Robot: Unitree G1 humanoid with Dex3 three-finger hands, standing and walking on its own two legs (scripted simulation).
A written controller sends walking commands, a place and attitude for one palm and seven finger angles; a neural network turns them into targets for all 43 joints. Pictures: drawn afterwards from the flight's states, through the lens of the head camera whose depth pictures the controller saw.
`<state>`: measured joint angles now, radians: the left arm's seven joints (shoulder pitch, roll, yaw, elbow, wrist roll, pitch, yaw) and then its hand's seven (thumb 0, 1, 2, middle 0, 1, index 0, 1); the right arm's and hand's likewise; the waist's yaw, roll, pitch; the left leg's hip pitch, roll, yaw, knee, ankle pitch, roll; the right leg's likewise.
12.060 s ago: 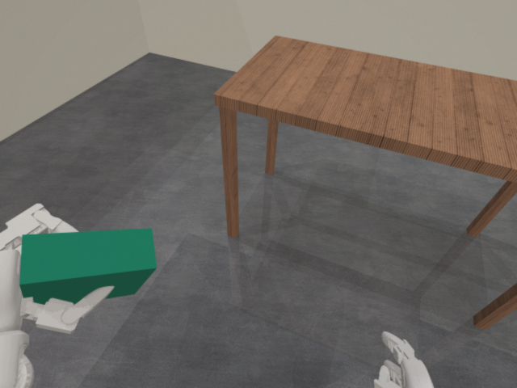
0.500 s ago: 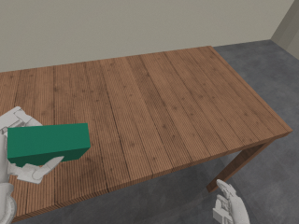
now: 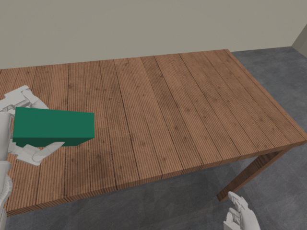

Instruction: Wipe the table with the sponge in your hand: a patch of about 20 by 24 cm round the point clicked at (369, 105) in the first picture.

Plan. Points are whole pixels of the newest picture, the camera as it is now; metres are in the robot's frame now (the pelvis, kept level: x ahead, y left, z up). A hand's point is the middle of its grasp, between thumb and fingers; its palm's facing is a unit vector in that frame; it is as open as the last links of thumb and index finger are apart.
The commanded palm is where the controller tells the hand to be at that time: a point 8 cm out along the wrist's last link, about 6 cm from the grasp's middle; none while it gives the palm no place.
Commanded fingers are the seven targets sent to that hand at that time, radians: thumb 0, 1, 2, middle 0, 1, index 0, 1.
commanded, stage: turn the palm down, sponge in hand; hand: left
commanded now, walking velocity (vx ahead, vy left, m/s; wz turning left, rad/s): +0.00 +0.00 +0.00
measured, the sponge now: (63, 130) +0.26 +0.22 +0.15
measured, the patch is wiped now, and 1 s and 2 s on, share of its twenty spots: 0.00 0.00 0.00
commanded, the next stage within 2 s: none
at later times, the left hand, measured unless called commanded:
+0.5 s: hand (43, 149) +0.21 +0.24 +0.16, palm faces +0.37 -0.60 -0.70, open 9.0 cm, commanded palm +0.18 +0.26 +0.20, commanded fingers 0.00 0.10 1.30 -1.20 -1.60 -1.20 -1.60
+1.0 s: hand (61, 146) +0.22 +0.21 +0.16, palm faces +0.24 -0.37 -0.90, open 9.0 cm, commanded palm +0.19 +0.23 +0.22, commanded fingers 0.00 0.10 1.30 -1.20 -1.60 -1.20 -1.60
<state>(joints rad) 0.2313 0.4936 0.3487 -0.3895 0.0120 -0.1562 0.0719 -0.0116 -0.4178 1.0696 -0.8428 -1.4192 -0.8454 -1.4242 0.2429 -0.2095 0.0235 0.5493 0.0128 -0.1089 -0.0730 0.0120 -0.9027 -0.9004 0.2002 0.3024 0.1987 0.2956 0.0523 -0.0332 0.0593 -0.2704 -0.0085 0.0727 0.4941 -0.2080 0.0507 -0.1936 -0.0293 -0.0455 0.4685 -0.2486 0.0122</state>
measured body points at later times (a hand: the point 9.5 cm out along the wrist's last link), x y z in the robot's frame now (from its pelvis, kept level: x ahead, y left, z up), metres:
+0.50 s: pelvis -0.01 -0.05 -0.01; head -0.02 -0.08 +0.44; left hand +0.19 +0.27 +0.20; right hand +0.21 -0.25 -0.08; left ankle +0.04 +0.08 -0.74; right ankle +0.00 -0.14 -0.74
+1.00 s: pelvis +0.01 -0.07 -0.01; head +0.00 -0.11 +0.44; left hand +0.20 +0.23 +0.21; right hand +0.22 -0.30 -0.09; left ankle +0.04 +0.08 -0.74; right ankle +0.00 -0.14 -0.74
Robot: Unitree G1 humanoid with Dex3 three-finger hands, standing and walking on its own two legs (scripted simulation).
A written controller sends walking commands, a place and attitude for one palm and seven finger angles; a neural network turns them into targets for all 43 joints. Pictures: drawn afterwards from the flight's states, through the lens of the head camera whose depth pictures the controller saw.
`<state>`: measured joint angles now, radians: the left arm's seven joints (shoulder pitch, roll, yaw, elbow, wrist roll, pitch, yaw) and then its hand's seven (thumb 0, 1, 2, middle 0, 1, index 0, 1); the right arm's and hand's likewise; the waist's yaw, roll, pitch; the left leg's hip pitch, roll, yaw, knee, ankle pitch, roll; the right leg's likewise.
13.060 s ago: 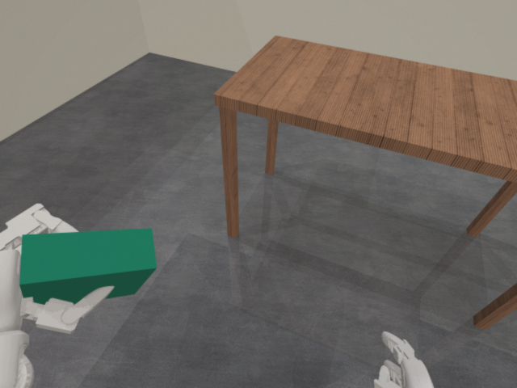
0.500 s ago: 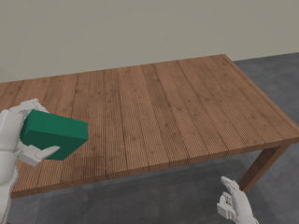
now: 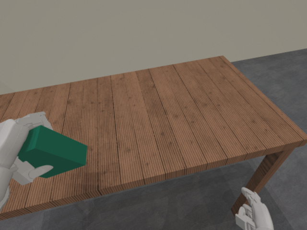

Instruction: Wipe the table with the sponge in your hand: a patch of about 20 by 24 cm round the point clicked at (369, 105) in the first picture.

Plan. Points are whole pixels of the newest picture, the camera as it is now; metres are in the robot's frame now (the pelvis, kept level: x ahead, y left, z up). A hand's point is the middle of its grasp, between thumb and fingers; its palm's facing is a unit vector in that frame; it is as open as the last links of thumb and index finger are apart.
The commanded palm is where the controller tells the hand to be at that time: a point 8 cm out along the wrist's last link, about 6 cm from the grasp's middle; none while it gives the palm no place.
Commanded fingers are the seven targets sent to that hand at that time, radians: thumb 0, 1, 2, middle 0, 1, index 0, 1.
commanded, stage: turn the palm down, sponge in hand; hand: left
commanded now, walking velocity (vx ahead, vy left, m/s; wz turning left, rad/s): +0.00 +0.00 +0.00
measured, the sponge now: (52, 157) +0.22 +0.26 +0.13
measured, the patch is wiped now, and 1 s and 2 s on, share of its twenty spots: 0.00 0.00 0.00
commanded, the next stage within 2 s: move the sponge above the wiping area in 1.14 s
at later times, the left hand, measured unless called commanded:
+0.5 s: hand (9, 147) +0.21 +0.32 +0.18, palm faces +0.19 -0.16 -0.97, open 9.0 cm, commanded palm +0.17 +0.31 +0.24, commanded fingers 0.00 0.10 1.30 -1.20 -1.60 -1.20 -1.60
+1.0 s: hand (5, 157) +0.19 +0.33 +0.17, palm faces +0.11 -0.06 -0.99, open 9.0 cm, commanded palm +0.15 +0.32 +0.24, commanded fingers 0.00 0.10 1.30 -1.20 -1.60 -1.20 -1.60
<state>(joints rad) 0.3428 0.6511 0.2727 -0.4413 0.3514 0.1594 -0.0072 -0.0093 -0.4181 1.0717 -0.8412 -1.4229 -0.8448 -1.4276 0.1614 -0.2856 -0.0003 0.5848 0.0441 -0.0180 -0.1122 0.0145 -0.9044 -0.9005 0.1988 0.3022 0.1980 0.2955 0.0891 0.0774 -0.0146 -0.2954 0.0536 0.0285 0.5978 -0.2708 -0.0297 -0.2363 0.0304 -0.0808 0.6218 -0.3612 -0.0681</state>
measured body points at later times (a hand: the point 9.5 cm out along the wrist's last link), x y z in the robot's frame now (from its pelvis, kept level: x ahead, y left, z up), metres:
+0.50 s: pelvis -0.02 +0.04 +0.01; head -0.04 +0.00 +0.46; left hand +0.19 +0.33 +0.24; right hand +0.23 -0.17 -0.06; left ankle +0.03 +0.15 -0.73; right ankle -0.01 -0.07 -0.73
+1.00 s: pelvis -0.04 +0.04 +0.01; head -0.06 -0.01 +0.46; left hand +0.18 +0.33 +0.23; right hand +0.22 -0.15 -0.06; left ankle +0.03 +0.15 -0.73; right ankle -0.01 -0.07 -0.73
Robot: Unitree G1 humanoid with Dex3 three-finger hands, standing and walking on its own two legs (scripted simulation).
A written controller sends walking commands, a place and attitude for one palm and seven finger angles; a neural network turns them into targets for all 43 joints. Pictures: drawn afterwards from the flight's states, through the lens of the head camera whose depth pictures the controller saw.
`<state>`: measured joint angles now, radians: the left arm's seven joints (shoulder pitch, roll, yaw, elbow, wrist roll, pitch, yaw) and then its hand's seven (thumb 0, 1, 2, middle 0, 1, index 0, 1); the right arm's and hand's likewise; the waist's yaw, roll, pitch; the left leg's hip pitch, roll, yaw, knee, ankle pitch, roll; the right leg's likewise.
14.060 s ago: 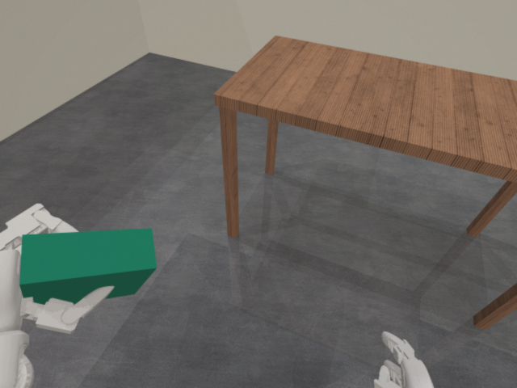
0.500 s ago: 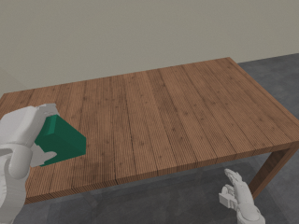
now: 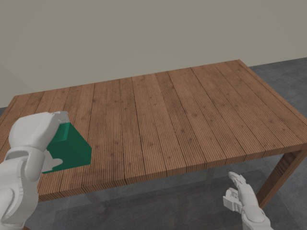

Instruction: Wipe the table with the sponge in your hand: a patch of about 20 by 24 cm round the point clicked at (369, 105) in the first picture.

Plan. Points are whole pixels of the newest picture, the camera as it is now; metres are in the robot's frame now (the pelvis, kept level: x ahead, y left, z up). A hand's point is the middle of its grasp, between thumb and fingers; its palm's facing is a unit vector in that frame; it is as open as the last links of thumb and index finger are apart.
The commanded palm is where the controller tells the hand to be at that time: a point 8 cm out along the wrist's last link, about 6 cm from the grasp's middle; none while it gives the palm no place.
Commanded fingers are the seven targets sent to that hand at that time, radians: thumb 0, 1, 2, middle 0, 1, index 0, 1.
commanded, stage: turn the palm down, sponge in hand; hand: left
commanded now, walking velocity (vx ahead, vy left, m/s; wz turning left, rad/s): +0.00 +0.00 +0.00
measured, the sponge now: (60, 153) +0.23 +0.29 +0.11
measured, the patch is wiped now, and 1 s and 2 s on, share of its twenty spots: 0.00 0.00 0.00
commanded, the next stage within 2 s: move the sponge above the wiping area in 0.14 s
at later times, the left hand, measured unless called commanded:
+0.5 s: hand (59, 140) +0.24 +0.28 +0.15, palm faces +0.08 -0.06 -0.99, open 9.0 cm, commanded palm +0.20 +0.27 +0.22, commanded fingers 0.00 0.10 1.30 -1.20 -1.60 -1.20 -1.60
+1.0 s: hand (61, 142) +0.24 +0.28 +0.14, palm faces +0.06 -0.06 -1.00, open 9.0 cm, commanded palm +0.21 +0.28 +0.20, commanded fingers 0.00 0.10 1.30 -1.20 -1.60 -1.20 -1.60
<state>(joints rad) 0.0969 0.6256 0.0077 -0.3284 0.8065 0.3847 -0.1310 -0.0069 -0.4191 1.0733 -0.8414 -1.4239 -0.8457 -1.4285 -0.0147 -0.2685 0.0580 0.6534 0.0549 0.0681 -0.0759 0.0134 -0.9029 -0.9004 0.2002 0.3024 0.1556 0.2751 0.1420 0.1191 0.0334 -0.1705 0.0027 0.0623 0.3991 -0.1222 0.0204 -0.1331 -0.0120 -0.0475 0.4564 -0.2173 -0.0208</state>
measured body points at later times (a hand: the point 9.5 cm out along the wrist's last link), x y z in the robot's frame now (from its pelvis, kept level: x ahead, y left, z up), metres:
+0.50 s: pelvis +0.01 -0.01 +0.00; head -0.01 -0.05 +0.45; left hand +0.23 +0.28 +0.20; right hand +0.27 -0.20 -0.07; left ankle +0.07 +0.11 -0.74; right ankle +0.03 -0.11 -0.74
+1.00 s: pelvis +0.02 -0.01 +0.00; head +0.00 -0.05 +0.45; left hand +0.24 +0.28 +0.19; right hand +0.27 -0.20 -0.08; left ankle +0.07 +0.11 -0.74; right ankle +0.03 -0.11 -0.74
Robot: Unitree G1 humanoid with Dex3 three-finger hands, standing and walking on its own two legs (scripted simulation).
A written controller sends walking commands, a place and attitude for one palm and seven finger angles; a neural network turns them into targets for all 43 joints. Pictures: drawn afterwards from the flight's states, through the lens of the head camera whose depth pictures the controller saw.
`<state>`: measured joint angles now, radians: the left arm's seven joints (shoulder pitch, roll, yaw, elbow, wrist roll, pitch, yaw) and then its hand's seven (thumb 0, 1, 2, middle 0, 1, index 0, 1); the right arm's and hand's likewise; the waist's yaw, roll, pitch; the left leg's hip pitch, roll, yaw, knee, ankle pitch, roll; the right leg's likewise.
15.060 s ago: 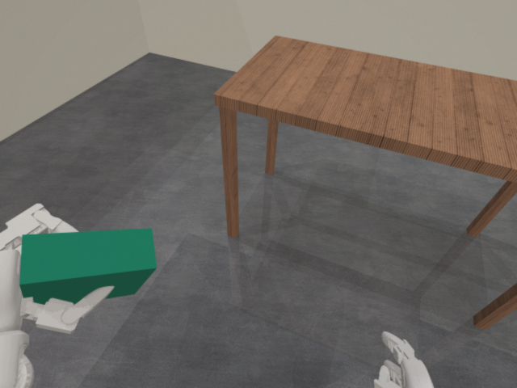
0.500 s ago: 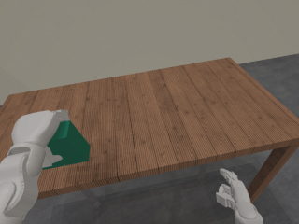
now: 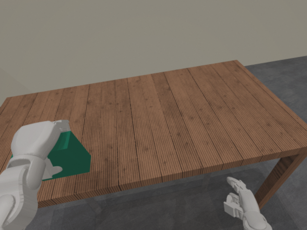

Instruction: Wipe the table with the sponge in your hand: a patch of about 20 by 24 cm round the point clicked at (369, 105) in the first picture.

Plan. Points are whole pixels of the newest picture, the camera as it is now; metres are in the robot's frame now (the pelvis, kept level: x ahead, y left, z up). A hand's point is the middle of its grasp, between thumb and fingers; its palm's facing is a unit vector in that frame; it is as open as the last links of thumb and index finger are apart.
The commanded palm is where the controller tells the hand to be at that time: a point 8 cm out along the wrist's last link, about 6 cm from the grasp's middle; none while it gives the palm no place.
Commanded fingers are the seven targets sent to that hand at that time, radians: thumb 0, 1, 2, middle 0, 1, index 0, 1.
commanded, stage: move the sponge above the wiping area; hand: left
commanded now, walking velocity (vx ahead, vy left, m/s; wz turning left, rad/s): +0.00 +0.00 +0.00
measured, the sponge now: (60, 161) +0.22 +0.29 +0.09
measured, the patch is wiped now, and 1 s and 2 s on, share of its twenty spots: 0.00 0.00 0.00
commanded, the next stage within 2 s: lower the sponge onto the table in 1.54 s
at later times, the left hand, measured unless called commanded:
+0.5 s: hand (50, 154) +0.22 +0.30 +0.12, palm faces +0.02 -0.06 -1.00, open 9.0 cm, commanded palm +0.20 +0.30 +0.19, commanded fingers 0.00 0.10 1.30 -1.20 -1.60 -1.20 -1.60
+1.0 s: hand (51, 153) +0.24 +0.32 +0.10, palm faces -0.02 -0.07 -1.00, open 9.0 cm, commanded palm +0.22 +0.31 +0.17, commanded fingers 0.00 0.10 1.30 -1.20 -1.60 -1.20 -1.60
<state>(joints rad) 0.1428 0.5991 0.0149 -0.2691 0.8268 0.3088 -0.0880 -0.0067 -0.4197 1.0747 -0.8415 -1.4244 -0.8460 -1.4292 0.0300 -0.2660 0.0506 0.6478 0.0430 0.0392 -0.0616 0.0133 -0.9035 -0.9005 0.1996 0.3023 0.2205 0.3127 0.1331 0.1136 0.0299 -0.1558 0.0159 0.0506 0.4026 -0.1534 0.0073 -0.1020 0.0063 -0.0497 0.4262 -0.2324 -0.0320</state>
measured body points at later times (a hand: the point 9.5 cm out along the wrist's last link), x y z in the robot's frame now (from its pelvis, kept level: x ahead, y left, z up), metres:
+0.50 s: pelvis +0.00 +0.00 +0.00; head -0.01 -0.04 +0.45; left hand +0.21 +0.30 +0.17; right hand +0.25 -0.20 -0.08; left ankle +0.05 +0.12 -0.74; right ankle +0.01 -0.10 -0.74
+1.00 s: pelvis +0.01 +0.01 +0.00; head +0.00 -0.02 +0.45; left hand +0.23 +0.32 +0.15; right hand +0.24 -0.20 -0.09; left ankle +0.05 +0.12 -0.74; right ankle +0.01 -0.10 -0.74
